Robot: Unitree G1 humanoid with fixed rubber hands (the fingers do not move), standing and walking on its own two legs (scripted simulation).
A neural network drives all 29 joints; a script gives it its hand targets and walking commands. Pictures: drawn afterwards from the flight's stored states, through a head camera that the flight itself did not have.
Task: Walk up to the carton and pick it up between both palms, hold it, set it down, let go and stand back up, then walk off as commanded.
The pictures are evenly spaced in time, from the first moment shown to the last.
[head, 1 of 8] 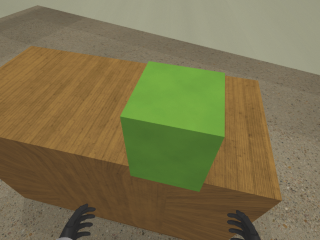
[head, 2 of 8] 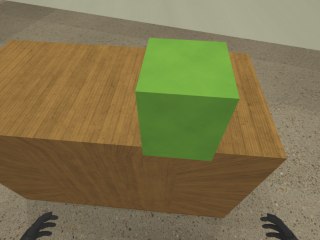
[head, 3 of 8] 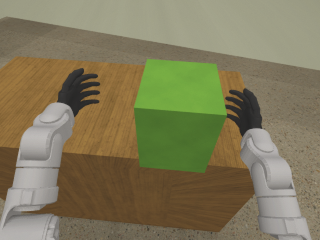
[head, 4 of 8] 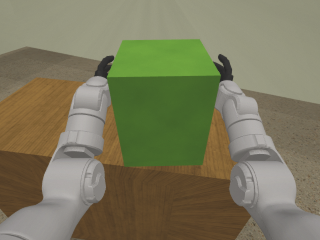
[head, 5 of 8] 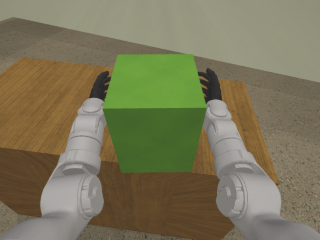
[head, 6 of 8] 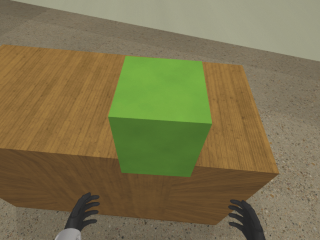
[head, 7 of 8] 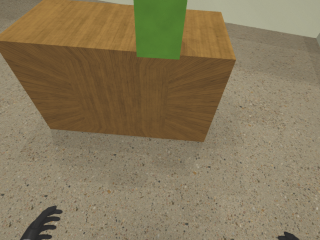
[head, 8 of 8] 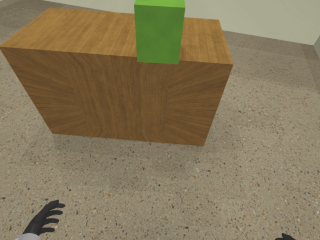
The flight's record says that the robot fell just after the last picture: no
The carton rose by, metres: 0.22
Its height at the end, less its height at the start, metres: +0.00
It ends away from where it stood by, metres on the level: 0.05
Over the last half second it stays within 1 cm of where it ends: yes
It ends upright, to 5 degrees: yes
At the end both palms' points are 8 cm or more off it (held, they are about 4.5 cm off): yes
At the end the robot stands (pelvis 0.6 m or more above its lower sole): yes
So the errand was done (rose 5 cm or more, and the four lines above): yes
